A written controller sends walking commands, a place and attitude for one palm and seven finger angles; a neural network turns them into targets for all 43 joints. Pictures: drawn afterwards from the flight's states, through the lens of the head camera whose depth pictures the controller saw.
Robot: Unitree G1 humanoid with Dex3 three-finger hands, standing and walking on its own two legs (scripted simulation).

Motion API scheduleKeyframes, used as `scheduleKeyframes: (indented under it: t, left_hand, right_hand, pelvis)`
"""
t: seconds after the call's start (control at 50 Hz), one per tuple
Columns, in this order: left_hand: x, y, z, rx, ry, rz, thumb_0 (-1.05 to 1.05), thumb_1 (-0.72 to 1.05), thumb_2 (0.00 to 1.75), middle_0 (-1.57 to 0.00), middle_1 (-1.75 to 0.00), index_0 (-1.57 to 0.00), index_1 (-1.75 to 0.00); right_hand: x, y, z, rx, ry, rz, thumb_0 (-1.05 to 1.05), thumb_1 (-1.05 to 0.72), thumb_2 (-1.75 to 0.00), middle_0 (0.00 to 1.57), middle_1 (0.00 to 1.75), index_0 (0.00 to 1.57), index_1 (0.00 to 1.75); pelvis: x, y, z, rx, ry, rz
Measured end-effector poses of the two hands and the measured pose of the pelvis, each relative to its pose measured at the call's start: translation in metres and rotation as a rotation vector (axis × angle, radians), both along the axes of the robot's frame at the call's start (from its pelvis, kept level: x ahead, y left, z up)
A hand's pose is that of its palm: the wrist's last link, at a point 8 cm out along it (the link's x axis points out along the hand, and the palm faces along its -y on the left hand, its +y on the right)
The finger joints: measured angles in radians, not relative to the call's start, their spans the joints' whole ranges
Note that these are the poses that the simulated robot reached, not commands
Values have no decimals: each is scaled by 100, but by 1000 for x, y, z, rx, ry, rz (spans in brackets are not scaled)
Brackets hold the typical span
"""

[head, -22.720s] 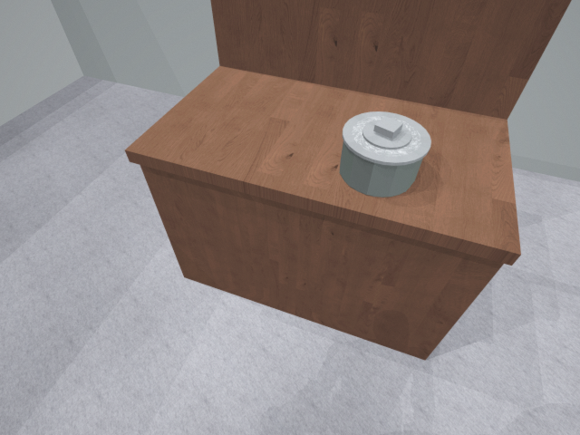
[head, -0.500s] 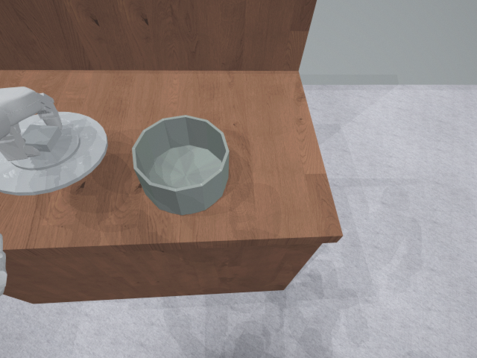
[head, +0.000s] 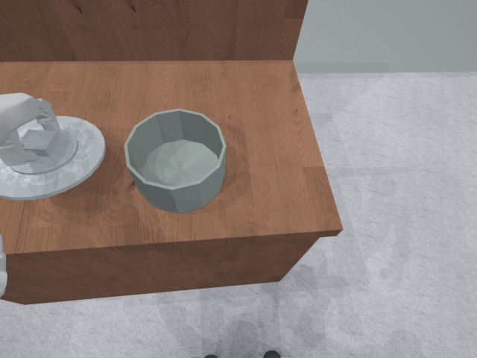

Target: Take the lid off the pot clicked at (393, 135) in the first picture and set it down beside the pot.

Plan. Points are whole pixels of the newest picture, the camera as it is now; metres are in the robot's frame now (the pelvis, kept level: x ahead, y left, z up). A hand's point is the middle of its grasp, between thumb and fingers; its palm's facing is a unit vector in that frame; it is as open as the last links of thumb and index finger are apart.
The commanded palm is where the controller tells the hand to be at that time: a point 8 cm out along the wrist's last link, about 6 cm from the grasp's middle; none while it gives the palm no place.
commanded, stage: lower the lid onto the table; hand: left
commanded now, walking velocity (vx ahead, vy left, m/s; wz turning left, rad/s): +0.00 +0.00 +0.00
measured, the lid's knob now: (38, 142) +0.47 +0.33 +0.04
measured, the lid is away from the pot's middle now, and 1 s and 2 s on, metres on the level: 0.23 0.22 0.24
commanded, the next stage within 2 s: open the fingers wide in 1.58 s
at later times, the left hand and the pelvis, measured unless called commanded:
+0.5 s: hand (32, 158) +0.44 +0.33 +0.04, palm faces -0.47 -0.10 -0.88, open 8.3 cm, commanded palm +0.48 +0.33 +0.10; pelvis +0.00 +0.00 -0.01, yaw +0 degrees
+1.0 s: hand (46, 163) +0.45 +0.33 +0.01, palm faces -0.47 -0.09 -0.88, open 8.3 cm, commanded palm +0.49 +0.33 +0.06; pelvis -0.01 +0.00 -0.02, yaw -1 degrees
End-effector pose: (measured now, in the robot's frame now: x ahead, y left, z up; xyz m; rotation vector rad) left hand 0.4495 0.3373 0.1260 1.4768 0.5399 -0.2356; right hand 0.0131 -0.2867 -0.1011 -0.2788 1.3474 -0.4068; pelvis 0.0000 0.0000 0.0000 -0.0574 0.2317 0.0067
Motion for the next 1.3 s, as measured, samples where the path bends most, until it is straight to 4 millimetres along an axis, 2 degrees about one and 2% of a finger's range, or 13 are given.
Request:
scheduleKeyframes:
  t: [0.14, 0.28, 0.44, 0.6, 0.84, 1.0, 1.3]
  left_hand:
    - [0, 0, -3, -16, -13, -13, -2, 27, 81, -97, -108, -51, -85]
    - [0, -4, -18, -5, 13, -28, -2, 27, 81, -97, -109, -51, -85]
    - [-2, -6, -23, -28, -14, -24, -2, 27, 81, -97, -108, -51, -85]
    - [-5, -3, -38, 14, 32, -17, -2, 28, 81, -97, -109, -51, -85]
    - [1, -12, -49, -9, 15, -51, -2, 27, 81, -97, -108, -51, -85]
    - [5, -10, -56, -7, 1, -22, -2, 28, 81, -97, -109, -51, -85]
    - [-1, 0, -79, -16, 49, -29, -2, 28, 81, -97, -108, -51, -85]
  right_hand:
    - [-1, 3, -1, 2, 16, -4, 1, -90, -90, 21, 30, 21, 30]
    - [1, 4, -2, 2, 9, 0, 1, -90, -90, 21, 30, 21, 30]
    - [-1, 2, -2, -5, 4, 0, 1, -90, -90, 21, 30, 21, 30]
    - [-12, -2, -4, -17, 28, -4, 1, -90, -90, 21, 30, 21, 30]
    - [-30, -6, -6, -35, 76, -26, 1, -90, -90, 21, 30, 21, 30]
    - [-36, -5, -9, -26, 88, -39, 1, -90, -90, 21, 30, 21, 30]
    - [-42, -4, -12, -48, 122, -33, 1, -90, -90, 21, 30, 21, 30]
  pelvis:
    - [2, 2, -1, -3, 8, 4]
    - [0, 3, -3, -5, 15, 0]
    - [-3, 1, -4, -5, 19, -1]
    - [-6, -1, -8, -8, 36, -1]
    - [-7, -3, -14, -13, 58, -3]
    - [-9, -5, -18, -15, 76, -10]
    - [-13, -4, -26, -27, 105, -7]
